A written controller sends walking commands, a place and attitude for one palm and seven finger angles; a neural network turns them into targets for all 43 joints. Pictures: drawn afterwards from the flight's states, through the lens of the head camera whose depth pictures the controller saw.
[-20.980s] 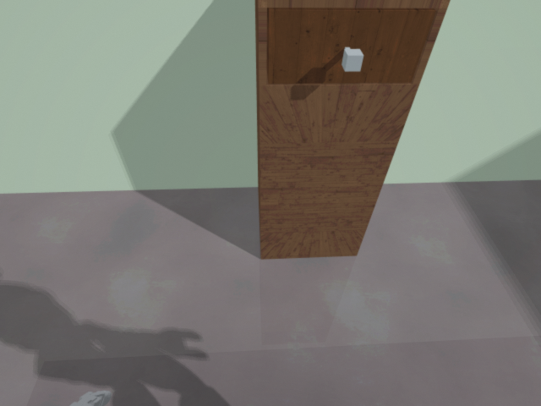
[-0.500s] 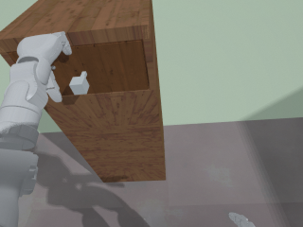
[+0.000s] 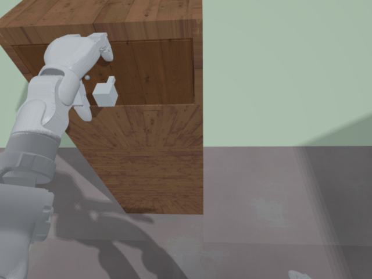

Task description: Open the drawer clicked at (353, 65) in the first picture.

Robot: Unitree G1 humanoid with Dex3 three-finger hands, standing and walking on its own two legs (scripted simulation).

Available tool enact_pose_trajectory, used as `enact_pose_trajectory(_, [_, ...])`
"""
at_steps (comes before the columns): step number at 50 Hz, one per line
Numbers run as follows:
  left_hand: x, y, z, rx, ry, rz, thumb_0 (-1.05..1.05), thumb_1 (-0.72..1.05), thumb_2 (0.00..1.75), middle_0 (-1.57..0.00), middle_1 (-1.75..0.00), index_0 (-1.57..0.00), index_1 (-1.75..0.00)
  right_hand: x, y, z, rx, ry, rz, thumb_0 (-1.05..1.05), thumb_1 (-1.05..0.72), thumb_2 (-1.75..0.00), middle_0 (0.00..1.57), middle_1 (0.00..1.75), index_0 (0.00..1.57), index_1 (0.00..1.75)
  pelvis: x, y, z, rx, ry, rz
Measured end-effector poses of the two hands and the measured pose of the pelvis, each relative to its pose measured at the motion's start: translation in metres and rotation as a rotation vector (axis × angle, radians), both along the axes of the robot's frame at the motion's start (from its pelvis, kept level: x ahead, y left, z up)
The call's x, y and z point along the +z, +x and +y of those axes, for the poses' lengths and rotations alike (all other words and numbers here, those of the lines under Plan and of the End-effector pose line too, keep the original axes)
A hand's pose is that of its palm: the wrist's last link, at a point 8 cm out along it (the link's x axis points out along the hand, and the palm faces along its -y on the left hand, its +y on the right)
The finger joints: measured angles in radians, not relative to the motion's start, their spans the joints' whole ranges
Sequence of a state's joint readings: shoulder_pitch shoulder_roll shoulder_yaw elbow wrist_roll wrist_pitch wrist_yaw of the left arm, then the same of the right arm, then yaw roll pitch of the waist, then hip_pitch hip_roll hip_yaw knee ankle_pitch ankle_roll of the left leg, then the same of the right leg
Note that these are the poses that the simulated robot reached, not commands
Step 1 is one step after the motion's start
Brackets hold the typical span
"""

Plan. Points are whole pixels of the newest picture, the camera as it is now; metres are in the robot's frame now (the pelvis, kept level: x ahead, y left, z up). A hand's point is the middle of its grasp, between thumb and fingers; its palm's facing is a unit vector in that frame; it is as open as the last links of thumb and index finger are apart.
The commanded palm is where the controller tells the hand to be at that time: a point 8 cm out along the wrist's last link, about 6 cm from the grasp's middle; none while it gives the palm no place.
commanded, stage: lower the fingers behind the handle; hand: left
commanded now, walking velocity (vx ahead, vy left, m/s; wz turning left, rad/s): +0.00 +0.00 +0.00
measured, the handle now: (108, 89) +0.49 +0.20 +0.15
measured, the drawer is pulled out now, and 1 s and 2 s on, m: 0.00 0.00 0.00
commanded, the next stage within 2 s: close the thumb around the handle in 1.02 s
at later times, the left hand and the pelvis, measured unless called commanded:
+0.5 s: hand (85, 98) +0.45 +0.24 +0.16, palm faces +0.01 -0.02 -1.00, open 13.7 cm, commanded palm +0.43 +0.24 +0.21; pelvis +0.01 +0.00 +0.00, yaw +1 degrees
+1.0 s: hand (84, 102) +0.45 +0.25 +0.14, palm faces -0.07 +0.00 -1.00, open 13.8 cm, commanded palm +0.43 +0.25 +0.20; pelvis +0.00 -0.01 -0.01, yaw +0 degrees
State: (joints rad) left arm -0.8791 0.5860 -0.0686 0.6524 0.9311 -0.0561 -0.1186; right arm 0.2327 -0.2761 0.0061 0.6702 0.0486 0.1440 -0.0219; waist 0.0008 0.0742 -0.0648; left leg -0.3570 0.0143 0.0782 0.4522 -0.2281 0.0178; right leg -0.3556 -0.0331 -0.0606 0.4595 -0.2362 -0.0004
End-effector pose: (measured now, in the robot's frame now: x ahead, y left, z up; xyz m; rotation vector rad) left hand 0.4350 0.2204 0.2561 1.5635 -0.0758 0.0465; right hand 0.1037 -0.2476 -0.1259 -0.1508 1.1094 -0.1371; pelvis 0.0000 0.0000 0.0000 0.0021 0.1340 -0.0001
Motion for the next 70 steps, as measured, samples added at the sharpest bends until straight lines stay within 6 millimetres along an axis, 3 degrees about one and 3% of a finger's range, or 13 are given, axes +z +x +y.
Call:
enact_pose_trajectory(5, [-0.022, -0.004, 0.012, 0.086, 0.01, 0.102, 0.0, -0.48, 0.3, -0.34, -1.24, -0.33, -1.22, -0.005, -0.003, 0.012, -0.024, 0.045, 0.006, 0.01, -0.91, -0.89, 0.2, 0.3, 0.2, 0.3, 0.0, 0.002, 0.0, -0.011, 0.003, -0.015])
enact_pose_trajectory(9, [-0.041, -0.011, 0.021, 0.077, -0.004, 0.161, 0.0, -0.48, 0.3, -0.33, -1.22, -0.32, -1.21, -0.001, -0.001, 0.009, -0.029, 0.021, -0.008, 0.01, -0.91, -0.89, 0.2, 0.3, 0.2, 0.3, 0.0, 0.003, -0.001, -0.005, 0.002, -0.025])
enact_pose_trajectory(14, [-0.039, -0.017, 0.022, 0.001, 0.011, 0.112, 0.0, -0.48, 0.3, -0.32, -1.21, -0.3, -1.2, 0.005, 0.004, -0.006, -0.014, -0.044, -0.006, 0.01, -0.91, -0.89, 0.2, 0.3, 0.2, 0.3, -0.001, 0.004, -0.002, 0.012, -0.002, -0.021])
enact_pose_trajectory(22, [-0.045, -0.008, 0.021, 0.005, -0.021, 0.075, 0.0, -0.49, 0.3, -0.32, -1.2, -0.32, -1.22, 0.009, 0.012, -0.022, -0.012, -0.086, -0.004, 0.01, -0.91, -0.89, 0.2, 0.3, 0.2, 0.3, -0.003, 0.005, -0.001, 0.014, -0.004, 0.0])
enact_pose_trajectory(39, [-0.046, -0.007, 0.019, 0.05, -0.017, 0.078, 0.0, -0.49, 0.3, -0.31, -1.2, -0.29, -1.25, 0.001, 0.01, -0.008, -0.022, -0.031, 0.004, 0.01, -0.91, -0.89, 0.2, 0.3, 0.2, 0.3, -0.005, 0.006, -0.006, 0.006, -0.002, 0.0])
enact_pose_trajectory(47, [-0.048, -0.001, 0.024, 0.068, 0.002, 0.116, 0.0, -0.49, 0.3, -0.31, -1.2, -0.3, -1.26, 0.0, 0.0, -0.015, -0.038, -0.049, 0.013, 0.01, -0.91, -0.89, 0.2, 0.3, 0.2, 0.3, -0.006, 0.004, -0.007, 0.006, -0.002, 0.008])
enact_pose_trajectory(52, [-0.063, -0.003, 0.026, 0.051, 0.003, 0.161, 0.0, -0.49, 0.3, -0.31, -1.2, -0.3, -1.24, 0.0, -0.009, -0.021, -0.054, -0.067, 0.034, 0.01, -0.91, -0.89, 0.2, 0.3, 0.2, 0.3, -0.006, 0.004, -0.007, 0.004, -0.003, 0.013])
enact_pose_trajectory(59, [-0.067, -0.009, 0.03, 0.016, -0.003, 0.118, 0.0, -0.48, 0.3, -0.32, -1.2, -0.29, -1.2, 0.0, -0.015, -0.024, -0.062, -0.084, 0.062, 0.01, -0.91, -0.89, 0.2, 0.3, 0.2, 0.3, -0.006, 0.007, -0.005, 0.006, -0.006, 0.017])
enact_pose_trajectory(64, [-0.068, -0.009, 0.03, 0.016, -0.014, 0.097, 0.0, -0.38, 0.34, -0.32, -1.21, -0.31, -1.21, -0.001, -0.01, -0.02, -0.057, -0.074, 0.059, 0.01, -0.91, -0.89, 0.2, 0.3, 0.2, 0.3, -0.006, 0.008, -0.002, 0.007, -0.008, 0.017])
enact_pose_trajectory(70, [-0.068, -0.001, 0.03, 0.035, -0.011, 0.103, 0.0, -0.14, 0.44, -0.34, -1.24, -0.34, -1.24, -0.001, 0.0, -0.011, -0.049, -0.059, 0.034, 0.01, -0.91, -0.89, 0.2, 0.3, 0.2, 0.3, -0.006, 0.008, 0.001, 0.008, -0.008, 0.02])
